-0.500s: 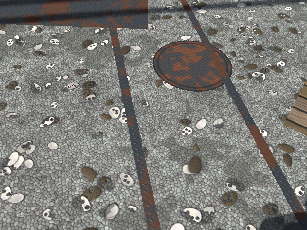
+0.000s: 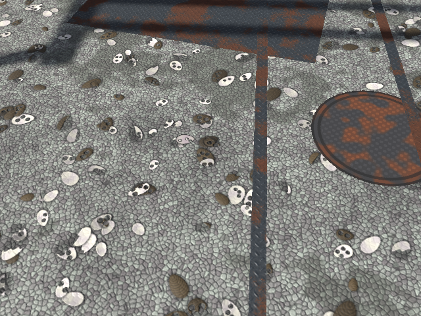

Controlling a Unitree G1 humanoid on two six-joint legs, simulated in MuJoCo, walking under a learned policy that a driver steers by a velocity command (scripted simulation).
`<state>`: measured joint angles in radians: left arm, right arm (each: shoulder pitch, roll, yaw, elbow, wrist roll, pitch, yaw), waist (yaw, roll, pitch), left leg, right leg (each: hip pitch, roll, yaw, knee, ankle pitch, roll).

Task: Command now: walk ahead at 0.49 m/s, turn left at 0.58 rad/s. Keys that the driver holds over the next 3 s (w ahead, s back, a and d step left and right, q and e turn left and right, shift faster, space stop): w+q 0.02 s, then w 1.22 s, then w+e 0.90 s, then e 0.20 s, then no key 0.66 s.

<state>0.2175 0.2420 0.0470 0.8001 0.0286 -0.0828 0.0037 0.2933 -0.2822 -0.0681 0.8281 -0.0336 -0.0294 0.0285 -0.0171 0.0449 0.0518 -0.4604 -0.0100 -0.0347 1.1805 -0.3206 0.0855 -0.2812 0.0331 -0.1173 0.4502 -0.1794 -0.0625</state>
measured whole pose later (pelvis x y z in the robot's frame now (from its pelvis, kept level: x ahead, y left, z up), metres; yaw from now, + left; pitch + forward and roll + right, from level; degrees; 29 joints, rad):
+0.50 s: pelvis +0.26 +0.07 +0.01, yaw +7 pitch +1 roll -1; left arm 0.33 0.23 0.04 0.91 0.02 -0.05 -0.02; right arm 0.24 -0.22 -0.04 0.86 -0.02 -0.07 0.02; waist 0.02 -0.02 0.04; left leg -0.24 -0.04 0.08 0.41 -0.19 0.09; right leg -0.42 -0.08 -0.03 1.10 -0.32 -0.05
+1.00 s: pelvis +0.54 +0.05 +0.00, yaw +6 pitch +0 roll +0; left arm 0.19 0.23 0.05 0.91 0.02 -0.07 -0.01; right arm 0.34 -0.22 -0.04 0.99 -0.02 -0.07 0.01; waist -0.02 0.02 0.06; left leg -0.32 0.00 0.00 1.15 -0.34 0.09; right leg -0.32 0.04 -0.11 0.50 -0.18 -0.09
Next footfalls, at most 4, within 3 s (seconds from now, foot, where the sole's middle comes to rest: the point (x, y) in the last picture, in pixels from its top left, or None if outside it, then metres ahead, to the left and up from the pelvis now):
0.34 left None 0.32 0.14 -0.77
0.88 right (223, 260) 0.65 0.00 -0.77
1.42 left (165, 192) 0.93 0.21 -0.77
1.98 right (222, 142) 1.17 -0.02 -0.77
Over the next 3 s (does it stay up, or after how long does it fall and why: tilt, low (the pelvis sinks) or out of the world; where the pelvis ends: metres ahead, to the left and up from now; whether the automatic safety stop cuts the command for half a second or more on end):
stays up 1.32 -0.02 0.01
